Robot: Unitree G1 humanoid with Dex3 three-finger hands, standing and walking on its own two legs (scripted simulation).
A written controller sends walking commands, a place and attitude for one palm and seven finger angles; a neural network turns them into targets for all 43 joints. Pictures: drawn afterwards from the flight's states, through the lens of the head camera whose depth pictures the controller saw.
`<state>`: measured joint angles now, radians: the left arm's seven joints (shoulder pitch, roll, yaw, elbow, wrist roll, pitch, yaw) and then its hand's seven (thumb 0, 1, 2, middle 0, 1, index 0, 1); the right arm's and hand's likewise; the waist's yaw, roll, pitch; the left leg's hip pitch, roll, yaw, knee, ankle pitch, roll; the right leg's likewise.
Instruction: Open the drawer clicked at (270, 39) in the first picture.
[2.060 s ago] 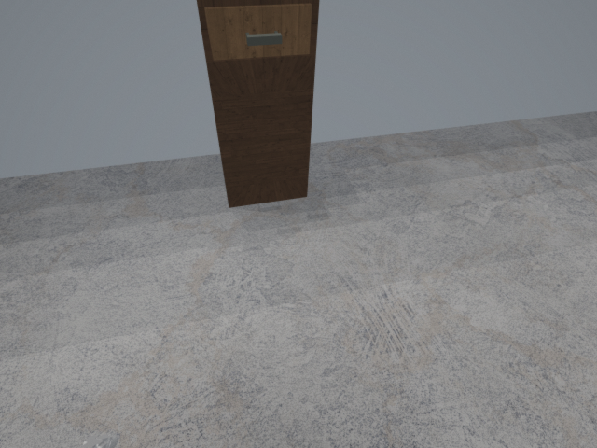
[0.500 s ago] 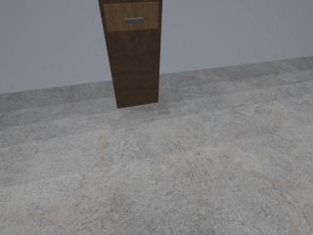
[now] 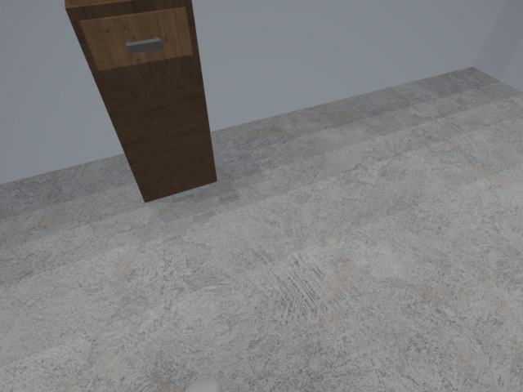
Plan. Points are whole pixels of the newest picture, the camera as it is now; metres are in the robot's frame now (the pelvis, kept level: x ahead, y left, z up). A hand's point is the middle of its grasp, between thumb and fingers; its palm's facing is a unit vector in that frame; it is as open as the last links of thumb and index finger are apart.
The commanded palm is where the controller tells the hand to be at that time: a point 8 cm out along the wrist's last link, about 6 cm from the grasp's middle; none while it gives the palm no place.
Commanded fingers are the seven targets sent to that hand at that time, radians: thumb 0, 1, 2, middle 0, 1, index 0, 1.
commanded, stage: walk to a spot facing it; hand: left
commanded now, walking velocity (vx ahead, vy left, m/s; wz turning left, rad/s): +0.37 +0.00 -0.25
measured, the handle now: (143, 43) +1.14 +0.52 +0.02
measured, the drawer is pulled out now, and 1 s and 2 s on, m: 0.00 0.00 0.00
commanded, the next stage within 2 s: turn to face it in 1.00 s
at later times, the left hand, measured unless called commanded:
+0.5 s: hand (142, 333) +0.25 +0.27 -0.19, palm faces -0.09 -0.98 -0.16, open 7.4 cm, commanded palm none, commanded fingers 0.00 0.90 0.90 -0.20 -0.30 -0.20 -0.30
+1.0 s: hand (242, 211) +0.59 +0.11 -0.19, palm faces -0.43 -0.89 -0.15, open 7.4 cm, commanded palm none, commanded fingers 0.00 0.90 0.90 -0.20 -0.30 -0.20 -0.30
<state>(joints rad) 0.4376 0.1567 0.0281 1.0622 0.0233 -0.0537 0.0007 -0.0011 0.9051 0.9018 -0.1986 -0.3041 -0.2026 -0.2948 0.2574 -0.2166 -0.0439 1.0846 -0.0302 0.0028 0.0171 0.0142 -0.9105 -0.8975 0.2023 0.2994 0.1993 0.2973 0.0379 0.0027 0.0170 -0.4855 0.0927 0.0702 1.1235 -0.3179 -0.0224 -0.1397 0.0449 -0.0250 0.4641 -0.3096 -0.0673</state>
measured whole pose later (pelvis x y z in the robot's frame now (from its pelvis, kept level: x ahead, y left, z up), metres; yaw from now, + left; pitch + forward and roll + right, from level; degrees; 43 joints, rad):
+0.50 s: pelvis +0.21 +0.09 +0.00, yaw -11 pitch -2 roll -1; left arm 0.32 0.20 0.09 1.05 0.04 -0.02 0.00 0.00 0.91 0.90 -0.19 -0.30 -0.20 -0.29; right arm 0.24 -0.15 -0.06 1.02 -0.02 -0.09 -0.02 -0.02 -0.95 -0.90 0.21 0.30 0.20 0.30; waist 0.02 -0.06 0.03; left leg -0.22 0.04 0.24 0.50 -0.25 0.08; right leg -0.52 -0.05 -0.02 1.25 -0.26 -0.03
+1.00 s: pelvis +0.41 +0.01 -0.03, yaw -26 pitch -1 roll +0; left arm 0.13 0.17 0.07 0.94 0.03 -0.04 -0.03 0.00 0.91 0.90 -0.20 -0.30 -0.20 -0.29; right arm 0.50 -0.10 -0.03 1.12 -0.01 -0.03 -0.01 0.01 -0.91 -0.90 0.20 0.30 0.20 0.30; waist -0.02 -0.02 0.09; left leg -0.10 0.15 0.32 1.01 -0.52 -0.03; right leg -0.42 0.02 -0.18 0.68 -0.24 -0.13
